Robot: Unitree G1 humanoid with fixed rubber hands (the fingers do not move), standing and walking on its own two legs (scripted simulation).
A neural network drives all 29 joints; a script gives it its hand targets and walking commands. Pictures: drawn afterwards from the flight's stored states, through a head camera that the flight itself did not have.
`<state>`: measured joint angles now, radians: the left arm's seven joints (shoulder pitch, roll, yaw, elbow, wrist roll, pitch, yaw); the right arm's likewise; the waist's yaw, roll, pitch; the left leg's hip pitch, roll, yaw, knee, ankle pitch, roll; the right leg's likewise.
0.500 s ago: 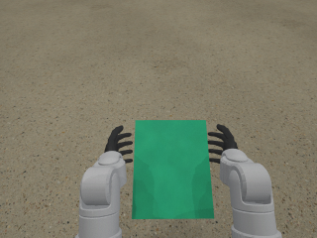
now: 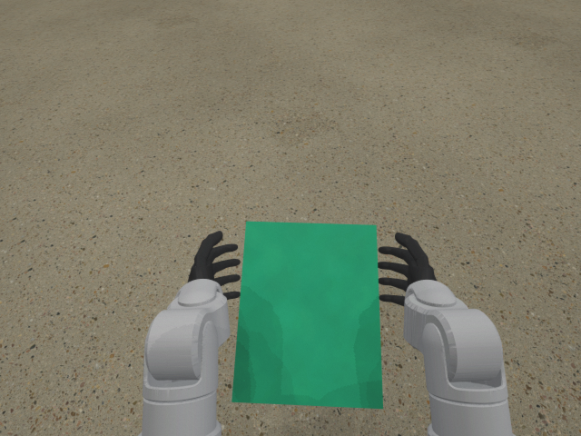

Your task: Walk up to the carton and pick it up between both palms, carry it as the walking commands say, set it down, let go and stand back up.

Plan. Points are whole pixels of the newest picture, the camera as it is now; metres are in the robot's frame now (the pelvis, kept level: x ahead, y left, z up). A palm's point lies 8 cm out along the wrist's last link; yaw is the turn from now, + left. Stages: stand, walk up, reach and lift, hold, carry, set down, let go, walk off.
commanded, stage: carry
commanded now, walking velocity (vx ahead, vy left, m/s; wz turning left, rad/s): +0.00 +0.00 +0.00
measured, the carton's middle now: (307, 310) +0.31 +0.00 +0.00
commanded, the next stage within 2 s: none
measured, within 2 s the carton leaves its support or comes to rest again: neither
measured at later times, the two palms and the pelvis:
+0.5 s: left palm (224, 264) +0.33 +0.11 +0.09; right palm (415, 261) +0.33 -0.14 +0.08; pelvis +0.04 -0.02 -0.01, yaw +1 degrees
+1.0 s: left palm (219, 287) +0.32 +0.12 +0.06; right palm (408, 281) +0.32 -0.14 +0.05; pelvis +0.02 -0.01 -0.01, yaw +1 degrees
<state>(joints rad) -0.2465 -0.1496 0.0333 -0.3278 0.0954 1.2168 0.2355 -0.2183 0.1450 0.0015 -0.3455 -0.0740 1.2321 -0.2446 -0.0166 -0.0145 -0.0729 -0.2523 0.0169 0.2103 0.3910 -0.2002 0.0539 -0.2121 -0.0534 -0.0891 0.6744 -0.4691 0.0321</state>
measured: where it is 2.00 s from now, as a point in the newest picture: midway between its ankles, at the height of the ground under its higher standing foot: outside the picture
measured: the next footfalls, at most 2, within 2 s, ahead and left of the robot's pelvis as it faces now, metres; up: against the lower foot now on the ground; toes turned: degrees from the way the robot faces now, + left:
right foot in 0.04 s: +0.00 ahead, -0.13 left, +0.00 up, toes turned -7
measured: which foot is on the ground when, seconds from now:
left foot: down 0.00-1.00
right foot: up 0.00-0.02, down 0.04-1.00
